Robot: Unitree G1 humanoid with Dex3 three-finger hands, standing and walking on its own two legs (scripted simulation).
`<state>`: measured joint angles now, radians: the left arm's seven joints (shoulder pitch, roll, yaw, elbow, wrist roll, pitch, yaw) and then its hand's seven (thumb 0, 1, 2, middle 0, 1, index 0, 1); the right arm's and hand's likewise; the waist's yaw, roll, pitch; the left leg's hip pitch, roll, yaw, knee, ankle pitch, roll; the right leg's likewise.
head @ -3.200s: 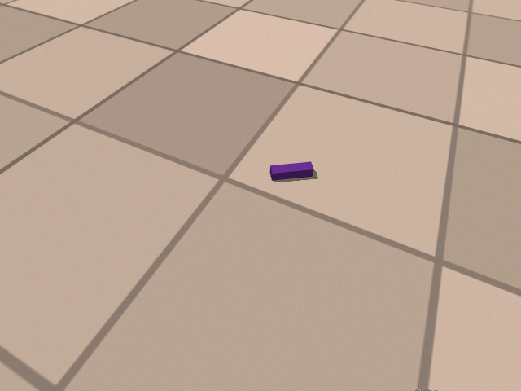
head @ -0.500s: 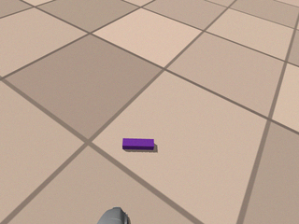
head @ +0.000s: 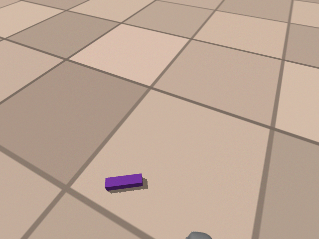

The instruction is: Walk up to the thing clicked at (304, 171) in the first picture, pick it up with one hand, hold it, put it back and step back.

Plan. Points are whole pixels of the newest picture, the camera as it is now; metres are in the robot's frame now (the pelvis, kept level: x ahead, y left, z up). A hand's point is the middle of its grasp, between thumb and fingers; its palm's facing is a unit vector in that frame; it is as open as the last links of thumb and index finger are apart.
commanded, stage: walk up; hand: left
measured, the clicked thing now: (124, 182) +0.56 +0.22 -0.72
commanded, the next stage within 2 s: none
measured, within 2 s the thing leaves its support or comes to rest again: neither
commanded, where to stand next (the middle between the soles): +0.21 -0.05 m, yaw +6 degrees
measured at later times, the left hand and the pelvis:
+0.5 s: hand out of the picture +0.13 +0.19 -0.15, palm faces +0.09 -0.94 -0.33, open 7.4 cm; pelvis +0.14 -0.06 +0.00, yaw +5 degrees
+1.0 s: hand out of the picture +0.14 +0.22 -0.11, palm faces +0.07 -0.85 -0.52, open 7.4 cm; pelvis +0.13 -0.09 +0.01, yaw +7 degrees
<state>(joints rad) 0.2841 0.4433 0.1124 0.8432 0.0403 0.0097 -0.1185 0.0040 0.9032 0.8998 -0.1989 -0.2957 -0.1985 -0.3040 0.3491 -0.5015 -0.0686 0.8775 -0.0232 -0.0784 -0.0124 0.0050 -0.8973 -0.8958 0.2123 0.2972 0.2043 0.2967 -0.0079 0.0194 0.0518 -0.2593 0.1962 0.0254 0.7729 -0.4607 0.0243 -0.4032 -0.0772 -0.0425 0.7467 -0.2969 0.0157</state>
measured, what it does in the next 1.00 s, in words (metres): walks ahead: left foot, then right foot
